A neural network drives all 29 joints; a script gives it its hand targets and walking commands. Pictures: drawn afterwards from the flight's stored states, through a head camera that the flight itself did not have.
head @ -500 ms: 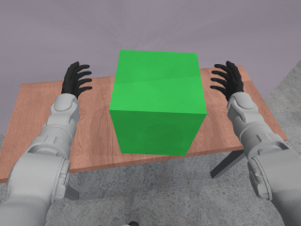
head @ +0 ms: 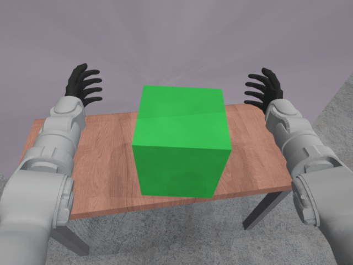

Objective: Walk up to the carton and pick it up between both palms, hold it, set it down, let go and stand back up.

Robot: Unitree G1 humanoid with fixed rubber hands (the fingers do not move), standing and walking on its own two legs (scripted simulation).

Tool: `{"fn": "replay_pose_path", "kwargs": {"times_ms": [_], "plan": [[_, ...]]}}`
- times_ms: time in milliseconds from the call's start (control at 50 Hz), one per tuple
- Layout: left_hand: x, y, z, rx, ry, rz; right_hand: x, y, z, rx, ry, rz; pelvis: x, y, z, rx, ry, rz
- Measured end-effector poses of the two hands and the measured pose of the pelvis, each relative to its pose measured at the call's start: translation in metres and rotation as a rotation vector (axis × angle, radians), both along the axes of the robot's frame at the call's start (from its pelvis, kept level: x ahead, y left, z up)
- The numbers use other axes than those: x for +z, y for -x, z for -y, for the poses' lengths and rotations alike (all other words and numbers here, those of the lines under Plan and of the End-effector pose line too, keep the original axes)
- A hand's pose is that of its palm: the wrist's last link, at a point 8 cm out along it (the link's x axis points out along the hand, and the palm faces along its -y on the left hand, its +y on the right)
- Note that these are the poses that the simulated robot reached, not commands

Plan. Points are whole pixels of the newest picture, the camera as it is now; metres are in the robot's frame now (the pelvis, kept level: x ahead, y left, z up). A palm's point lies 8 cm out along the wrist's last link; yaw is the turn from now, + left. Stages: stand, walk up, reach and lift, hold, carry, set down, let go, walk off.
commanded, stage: set down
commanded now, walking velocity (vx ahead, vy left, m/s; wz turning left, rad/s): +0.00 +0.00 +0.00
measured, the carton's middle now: (179, 144) +0.46 +0.03 -0.02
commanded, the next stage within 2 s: none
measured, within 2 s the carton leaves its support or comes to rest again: neither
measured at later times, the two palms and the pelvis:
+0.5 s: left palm (72, 126) +0.39 +0.26 +0.11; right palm (268, 133) +0.41 -0.17 +0.10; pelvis +0.01 +0.00 +0.01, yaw +0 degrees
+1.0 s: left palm (73, 176) +0.31 +0.26 +0.04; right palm (265, 179) +0.33 -0.17 +0.03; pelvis +0.01 +0.00 +0.01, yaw +0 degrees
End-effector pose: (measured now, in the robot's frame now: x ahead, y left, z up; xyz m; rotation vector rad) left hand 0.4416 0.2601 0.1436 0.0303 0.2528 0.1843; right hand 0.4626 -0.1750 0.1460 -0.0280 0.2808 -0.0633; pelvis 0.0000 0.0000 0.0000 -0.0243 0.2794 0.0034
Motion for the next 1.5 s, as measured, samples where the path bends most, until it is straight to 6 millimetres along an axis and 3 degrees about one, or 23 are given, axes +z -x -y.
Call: {"fn": "replay_pose_path", "kwargs": {"times_ms": [360, 500, 660, 940, 1280, 1500], "plan": [[-0.021, 0.023, 0.002, -0.025, 0.006, -0.016, -0.03, 0.027, -0.005, 0.005, -0.018, -0.011, 0.007, -0.009, -0.002, -0.006, -0.002, 0.072], [-0.034, 0.048, -0.004, -0.021, 0.003, -0.023, -0.048, 0.051, -0.003, 0.01, -0.031, -0.021, 0.009, -0.01, -0.001, -0.004, -0.005, 0.126], [-0.064, 0.079, -0.002, -0.017, 0.018, -0.034, -0.074, 0.083, -0.003, 0.012, -0.044, -0.031, 0.009, -0.007, 0.001, 0.0, -0.009, 0.157], [-0.102, 0.118, 0.006, -0.026, 0.016, -0.002, -0.104, 0.123, -0.006, 0.003, -0.054, -0.016, 0.007, -0.007, 0.002, -0.008, -0.012, 0.181], [-0.149, 0.194, 0.0, -0.01, -0.003, -0.043, -0.151, 0.191, 0.0, -0.016, -0.061, -0.049, 0.006, -0.013, -0.003, -0.005, -0.013, 0.221], [-0.162, 0.208, 0.014, -0.025, -0.01, -0.023, -0.168, 0.211, 0.004, -0.007, -0.046, -0.039, 0.002, -0.014, -0.003, -0.014, -0.016, 0.223]]}}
